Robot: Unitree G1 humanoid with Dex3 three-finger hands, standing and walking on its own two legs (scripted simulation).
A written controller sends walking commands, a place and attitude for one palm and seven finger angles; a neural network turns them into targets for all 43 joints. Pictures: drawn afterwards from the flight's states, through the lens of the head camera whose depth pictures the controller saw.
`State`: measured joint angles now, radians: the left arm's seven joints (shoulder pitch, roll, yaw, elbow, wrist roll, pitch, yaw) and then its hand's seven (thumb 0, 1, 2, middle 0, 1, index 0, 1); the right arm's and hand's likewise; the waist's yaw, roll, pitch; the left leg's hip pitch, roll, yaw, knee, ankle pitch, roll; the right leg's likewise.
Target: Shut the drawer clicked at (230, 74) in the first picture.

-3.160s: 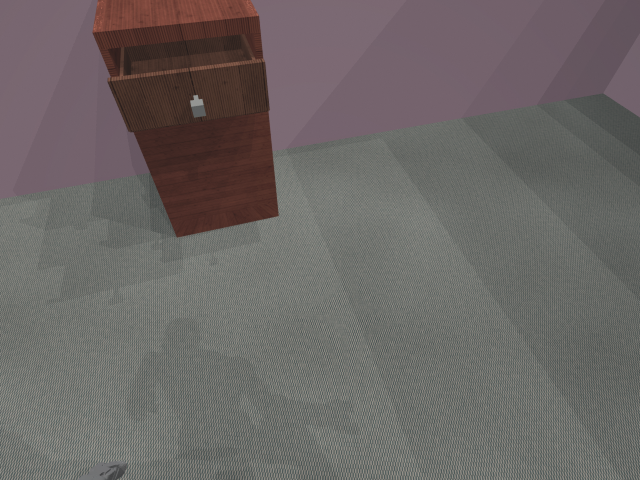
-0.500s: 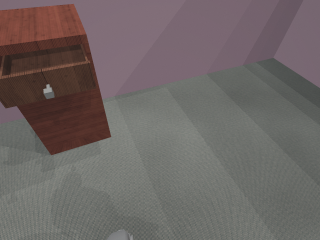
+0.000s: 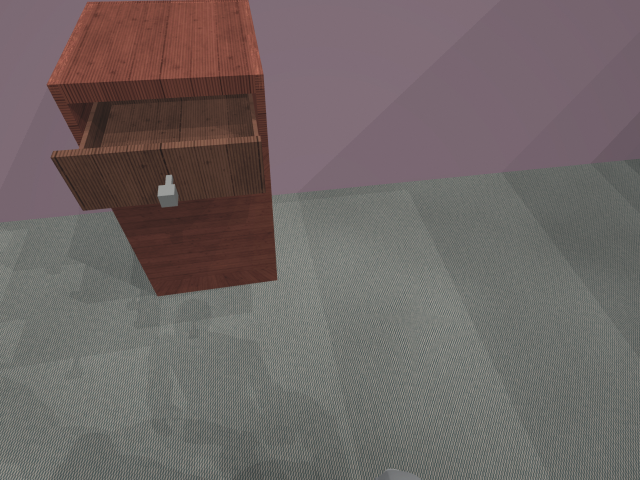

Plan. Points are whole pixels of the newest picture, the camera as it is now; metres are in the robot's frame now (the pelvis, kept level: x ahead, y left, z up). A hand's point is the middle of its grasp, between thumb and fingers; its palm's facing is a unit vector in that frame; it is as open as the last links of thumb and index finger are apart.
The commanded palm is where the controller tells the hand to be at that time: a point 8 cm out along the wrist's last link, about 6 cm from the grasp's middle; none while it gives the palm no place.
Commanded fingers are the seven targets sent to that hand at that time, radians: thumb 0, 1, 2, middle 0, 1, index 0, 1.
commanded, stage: turn to face it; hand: left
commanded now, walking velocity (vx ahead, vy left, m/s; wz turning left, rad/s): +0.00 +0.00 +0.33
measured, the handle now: (168, 189) +0.63 +0.33 -0.08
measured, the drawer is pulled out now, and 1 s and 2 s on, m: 0.18 0.18 0.18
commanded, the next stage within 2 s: take the last steps up to it in 0.24 s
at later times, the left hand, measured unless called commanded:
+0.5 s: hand out of the picture +0.00 +0.15 -0.16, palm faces +0.26 -0.94 -0.24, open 7.3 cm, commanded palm none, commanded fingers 0.00 0.90 0.90 -0.20 -0.30 -0.20 -0.30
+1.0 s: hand out of the picture +0.12 +0.20 -0.17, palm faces +0.22 -0.96 -0.18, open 7.4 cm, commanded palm none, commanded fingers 0.00 0.90 0.90 -0.20 -0.30 -0.20 -0.30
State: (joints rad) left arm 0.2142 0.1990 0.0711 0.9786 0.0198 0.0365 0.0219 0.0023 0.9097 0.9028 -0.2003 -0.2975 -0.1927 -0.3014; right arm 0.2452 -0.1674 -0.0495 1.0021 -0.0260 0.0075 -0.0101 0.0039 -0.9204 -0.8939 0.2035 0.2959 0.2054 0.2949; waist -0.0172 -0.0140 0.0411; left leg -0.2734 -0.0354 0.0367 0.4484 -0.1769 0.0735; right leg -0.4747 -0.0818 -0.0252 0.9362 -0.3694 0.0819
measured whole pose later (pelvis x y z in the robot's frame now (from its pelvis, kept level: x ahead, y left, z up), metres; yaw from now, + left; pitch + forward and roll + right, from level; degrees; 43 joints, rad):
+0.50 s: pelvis +0.01 -0.04 +0.00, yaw +12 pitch -1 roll +1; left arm 0.28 0.17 0.04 0.98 0.03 -0.02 0.02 0.00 0.92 0.90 -0.21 -0.30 -0.20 -0.30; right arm 0.18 -0.23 -0.07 1.02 -0.03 0.06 0.01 0.01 -0.91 -0.89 0.20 0.29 0.20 0.29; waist 0.03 0.01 0.05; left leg -0.34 0.04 0.03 0.84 -0.45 -0.03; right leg -0.20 -0.09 -0.18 0.47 -0.24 -0.02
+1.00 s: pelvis +0.10 +0.02 +0.00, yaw +12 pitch -1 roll +1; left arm 0.21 0.17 0.05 1.05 0.02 0.01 -0.02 0.00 0.91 0.90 -0.20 -0.30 -0.19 -0.30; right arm 0.44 -0.11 -0.02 1.16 -0.03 -0.05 -0.03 0.01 -0.91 -0.89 0.20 0.30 0.20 0.29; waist -0.03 -0.02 0.05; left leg 0.06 -0.02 0.11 0.29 -0.34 0.03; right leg -0.51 -0.10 -0.09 0.77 -0.25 0.01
